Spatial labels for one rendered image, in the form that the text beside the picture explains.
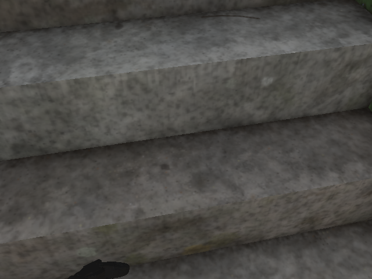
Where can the robot left hand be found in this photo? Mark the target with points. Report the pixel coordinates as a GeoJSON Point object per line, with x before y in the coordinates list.
{"type": "Point", "coordinates": [102, 270]}

